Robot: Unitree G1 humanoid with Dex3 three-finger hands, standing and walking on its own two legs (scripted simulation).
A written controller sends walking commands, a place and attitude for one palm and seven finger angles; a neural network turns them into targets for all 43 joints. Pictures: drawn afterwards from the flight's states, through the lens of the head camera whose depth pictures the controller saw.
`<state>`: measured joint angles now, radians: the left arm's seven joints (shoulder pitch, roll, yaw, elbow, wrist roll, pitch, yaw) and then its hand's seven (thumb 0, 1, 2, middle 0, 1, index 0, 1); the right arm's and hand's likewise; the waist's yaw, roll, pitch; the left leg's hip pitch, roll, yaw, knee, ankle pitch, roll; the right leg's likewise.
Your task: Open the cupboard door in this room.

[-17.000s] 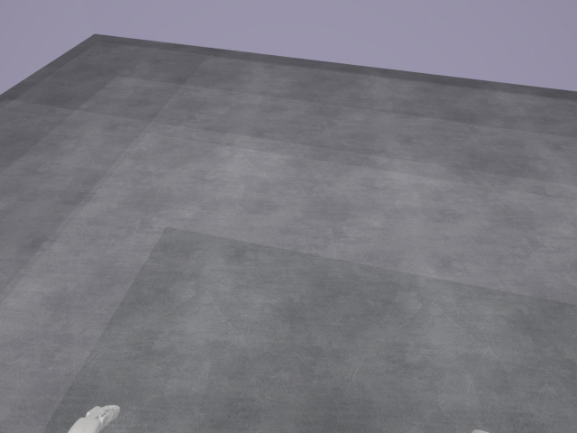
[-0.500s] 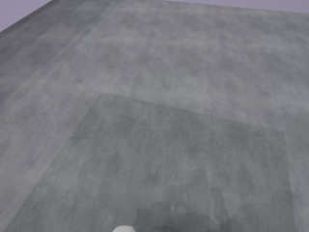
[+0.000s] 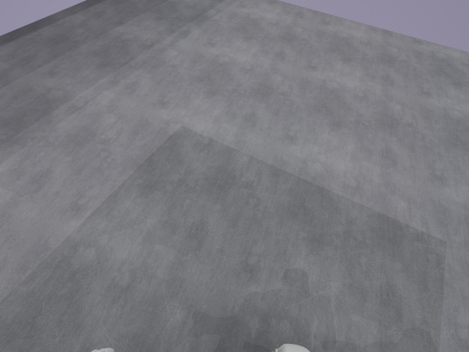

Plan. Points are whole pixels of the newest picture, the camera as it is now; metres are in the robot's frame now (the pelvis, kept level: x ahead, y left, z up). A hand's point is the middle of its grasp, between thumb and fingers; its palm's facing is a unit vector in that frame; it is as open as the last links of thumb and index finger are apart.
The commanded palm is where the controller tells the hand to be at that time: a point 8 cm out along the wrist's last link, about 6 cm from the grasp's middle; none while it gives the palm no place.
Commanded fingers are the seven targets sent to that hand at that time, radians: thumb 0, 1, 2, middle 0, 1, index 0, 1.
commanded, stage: turn or walk to find it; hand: left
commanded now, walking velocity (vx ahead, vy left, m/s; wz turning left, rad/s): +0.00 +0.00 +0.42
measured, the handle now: out of the picture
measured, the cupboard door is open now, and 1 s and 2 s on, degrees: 0 0 0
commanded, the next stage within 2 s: none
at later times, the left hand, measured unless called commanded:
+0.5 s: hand out of the picture +0.00 +0.13 -0.15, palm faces +0.25 -0.93 -0.27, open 7.3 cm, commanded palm none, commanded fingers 0.00 0.90 0.90 -0.20 -0.30 -0.20 -0.30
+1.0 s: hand out of the picture -0.10 +0.21 -0.18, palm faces +0.46 -0.86 -0.23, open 7.4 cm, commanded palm none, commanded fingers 0.00 0.90 0.90 -0.20 -0.30 -0.20 -0.30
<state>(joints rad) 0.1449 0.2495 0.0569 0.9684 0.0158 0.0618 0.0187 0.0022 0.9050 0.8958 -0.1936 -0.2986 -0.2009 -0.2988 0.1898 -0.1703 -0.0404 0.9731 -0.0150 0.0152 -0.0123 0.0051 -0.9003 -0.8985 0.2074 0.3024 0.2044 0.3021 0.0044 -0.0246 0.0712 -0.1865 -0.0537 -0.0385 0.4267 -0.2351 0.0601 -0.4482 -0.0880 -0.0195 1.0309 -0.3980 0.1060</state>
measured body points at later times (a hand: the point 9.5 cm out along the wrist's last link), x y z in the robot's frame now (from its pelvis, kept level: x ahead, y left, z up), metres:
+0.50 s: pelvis -0.02 -0.06 +0.00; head +0.01 -0.09 +0.45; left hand -0.01 +0.18 -0.13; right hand +0.05 -0.32 -0.17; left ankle -0.10 +0.10 -0.64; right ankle +0.00 -0.15 -0.74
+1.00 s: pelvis -0.06 +0.00 +0.00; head -0.04 +0.04 +0.45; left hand -0.13 +0.26 -0.16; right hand +0.13 -0.18 -0.13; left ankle -0.10 +0.07 -0.74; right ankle -0.01 -0.16 -0.66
